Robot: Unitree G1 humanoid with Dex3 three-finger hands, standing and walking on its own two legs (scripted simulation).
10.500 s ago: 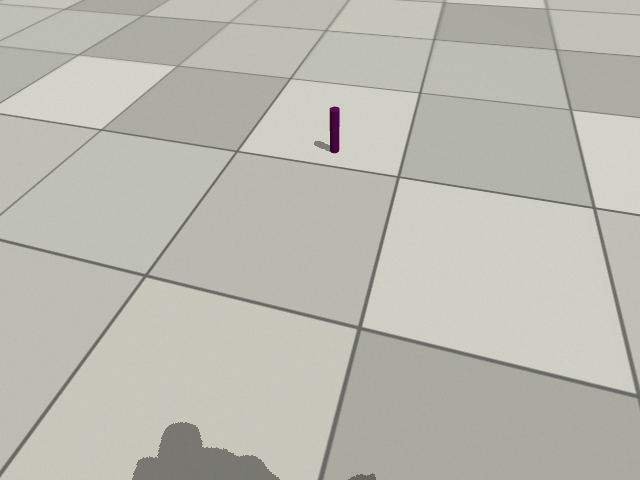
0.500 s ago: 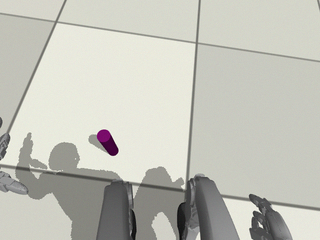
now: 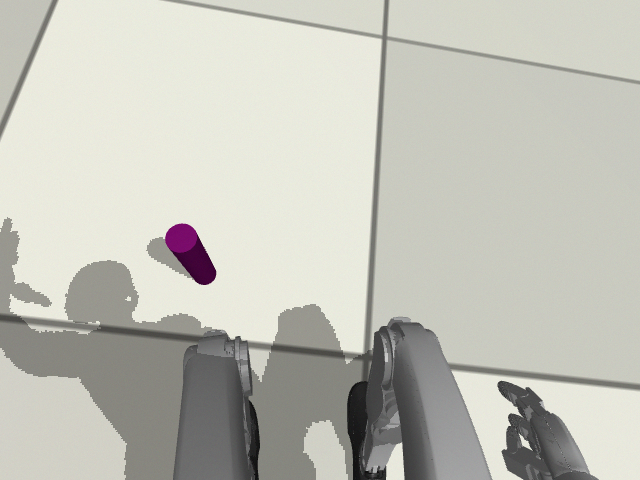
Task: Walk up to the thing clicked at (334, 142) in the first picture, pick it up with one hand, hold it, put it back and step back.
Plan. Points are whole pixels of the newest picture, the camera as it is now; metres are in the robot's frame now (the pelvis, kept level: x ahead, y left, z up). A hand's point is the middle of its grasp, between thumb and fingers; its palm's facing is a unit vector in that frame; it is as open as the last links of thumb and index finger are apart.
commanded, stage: go down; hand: left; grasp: from the side
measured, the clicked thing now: (194, 258) +0.47 +0.21 -0.34
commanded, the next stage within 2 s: approach in 0.80 s
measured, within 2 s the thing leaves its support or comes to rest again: neither
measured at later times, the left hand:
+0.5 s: hand out of the picture +0.39 +0.38 -0.04, palm faces +0.09 -0.99 -0.10, open 17.6 cm
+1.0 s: hand out of the picture +0.40 +0.39 -0.05, palm faces +0.09 -0.99 -0.08, open 17.6 cm
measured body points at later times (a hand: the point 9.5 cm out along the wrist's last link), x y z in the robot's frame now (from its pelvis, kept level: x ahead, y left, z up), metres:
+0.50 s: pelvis -0.01 +0.00 -0.04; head +0.20 +0.05 +0.35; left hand +0.38 +0.44 -0.03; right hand +0.13 -0.28 -0.14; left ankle +0.07 +0.12 -0.43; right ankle +0.09 -0.13 -0.43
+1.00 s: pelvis -0.01 +0.00 -0.07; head +0.20 +0.06 +0.33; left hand +0.39 +0.44 -0.04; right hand +0.12 -0.28 -0.16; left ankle +0.07 +0.12 -0.43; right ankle +0.09 -0.13 -0.43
